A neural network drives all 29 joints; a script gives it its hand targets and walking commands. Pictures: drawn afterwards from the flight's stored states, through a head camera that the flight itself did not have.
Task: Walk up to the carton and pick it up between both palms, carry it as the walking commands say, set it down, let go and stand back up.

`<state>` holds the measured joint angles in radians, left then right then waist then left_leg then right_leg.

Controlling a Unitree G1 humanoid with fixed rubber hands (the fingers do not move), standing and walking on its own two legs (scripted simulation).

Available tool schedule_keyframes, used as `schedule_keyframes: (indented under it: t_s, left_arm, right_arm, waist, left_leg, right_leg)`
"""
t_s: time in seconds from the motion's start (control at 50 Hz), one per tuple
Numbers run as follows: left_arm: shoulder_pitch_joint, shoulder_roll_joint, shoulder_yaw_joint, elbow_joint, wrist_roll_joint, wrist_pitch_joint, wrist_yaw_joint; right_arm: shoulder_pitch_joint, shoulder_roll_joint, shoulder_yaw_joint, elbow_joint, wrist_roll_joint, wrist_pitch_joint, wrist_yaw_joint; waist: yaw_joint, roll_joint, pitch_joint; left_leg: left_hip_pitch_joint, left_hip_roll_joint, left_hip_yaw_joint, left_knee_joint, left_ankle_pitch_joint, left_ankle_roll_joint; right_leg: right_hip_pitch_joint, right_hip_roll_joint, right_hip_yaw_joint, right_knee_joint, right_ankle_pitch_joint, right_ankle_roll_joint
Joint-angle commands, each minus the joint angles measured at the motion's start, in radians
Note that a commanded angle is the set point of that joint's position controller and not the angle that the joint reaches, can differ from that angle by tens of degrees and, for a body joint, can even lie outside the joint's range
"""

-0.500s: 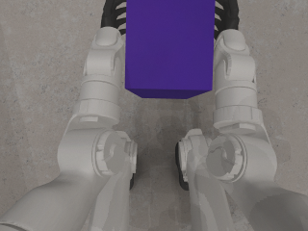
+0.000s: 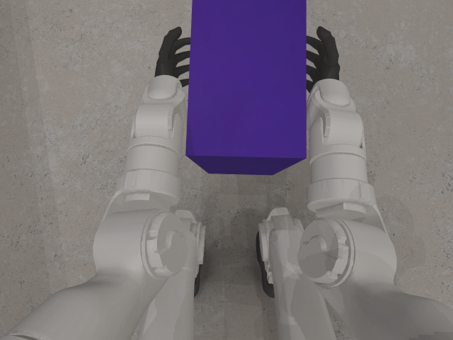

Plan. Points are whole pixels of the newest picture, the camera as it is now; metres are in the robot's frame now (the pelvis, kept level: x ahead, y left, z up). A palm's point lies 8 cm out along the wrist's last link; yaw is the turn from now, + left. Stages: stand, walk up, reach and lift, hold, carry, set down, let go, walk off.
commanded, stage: reach and lift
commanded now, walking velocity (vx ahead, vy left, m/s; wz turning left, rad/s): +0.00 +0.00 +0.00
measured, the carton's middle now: (243, 95) +0.52 -0.03 -0.13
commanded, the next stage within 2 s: none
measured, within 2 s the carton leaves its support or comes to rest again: neither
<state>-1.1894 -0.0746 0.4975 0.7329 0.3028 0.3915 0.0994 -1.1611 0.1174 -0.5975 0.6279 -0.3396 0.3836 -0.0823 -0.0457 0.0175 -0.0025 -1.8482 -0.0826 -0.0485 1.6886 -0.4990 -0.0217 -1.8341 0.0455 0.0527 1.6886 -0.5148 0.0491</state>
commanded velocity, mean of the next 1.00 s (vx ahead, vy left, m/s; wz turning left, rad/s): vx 0.00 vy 0.00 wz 0.00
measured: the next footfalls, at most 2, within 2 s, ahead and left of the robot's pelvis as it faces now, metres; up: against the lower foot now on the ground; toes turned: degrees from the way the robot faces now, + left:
none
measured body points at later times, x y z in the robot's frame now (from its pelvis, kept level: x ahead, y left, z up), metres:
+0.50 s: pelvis +0.01 +0.00 +0.06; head +0.25 +0.00 +0.44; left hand +0.50 +0.09 +0.00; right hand +0.49 -0.15 +0.02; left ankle +0.11 +0.12 -0.49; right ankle +0.10 -0.13 -0.49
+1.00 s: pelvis +0.02 +0.00 +0.12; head +0.22 +0.00 +0.53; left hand +0.48 +0.09 +0.08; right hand +0.47 -0.15 +0.09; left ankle +0.11 +0.12 -0.49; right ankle +0.10 -0.13 -0.49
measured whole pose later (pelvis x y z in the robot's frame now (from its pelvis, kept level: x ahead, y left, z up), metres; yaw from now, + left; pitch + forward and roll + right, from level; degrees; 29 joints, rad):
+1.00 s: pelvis +0.02 +0.00 +0.12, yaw +0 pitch +26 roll +0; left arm -0.88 -0.16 0.48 0.68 0.32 0.35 0.09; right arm -0.87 0.20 -0.55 0.61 -0.34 0.33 -0.07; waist -0.05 0.01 -0.03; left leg -1.30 -0.07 -0.07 1.26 -0.42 -0.01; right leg -1.29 0.04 0.06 1.25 -0.43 0.03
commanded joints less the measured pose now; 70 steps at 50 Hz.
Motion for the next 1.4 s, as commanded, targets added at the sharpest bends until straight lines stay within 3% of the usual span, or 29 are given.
schedule_keyframes:
  t_s: [0.0,0.76,1.38]
  left_arm:
    - [-0.656,-1.05,-0.462,0.069,-0.126,-0.034,-0.209]
    - [-0.399,-1.127,-0.51,0.037,-0.101,-0.065,-0.206]
    - [-0.133,-1.169,-0.551,-0.026,-0.051,-0.089,-0.216]
  right_arm:
    - [-0.603,1.065,0.519,0.175,0.138,0.012,0.24]
    - [-0.349,1.128,0.557,0.17,0.115,-0.028,0.227]
    - [-0.093,1.165,0.603,0.103,0.077,-0.058,0.228]
  waist:
    - [-0.022,0.024,-1.042]
    - [-0.023,0.017,-0.879]
    - [-0.018,0.008,-0.686]
  left_leg:
    - [0.608,-0.142,0.105,-0.187,0.228,-0.017]
    - [0.901,-0.124,0.049,-0.495,0.245,-0.004]
    - [1.225,-0.084,-0.009,-0.814,0.348,0.022]
  right_leg:
    - [0.532,0.147,-0.127,-0.183,0.239,0.003]
    - [0.852,0.139,-0.078,-0.483,0.267,-0.013]
    - [1.182,0.105,-0.022,-0.815,0.361,-0.03]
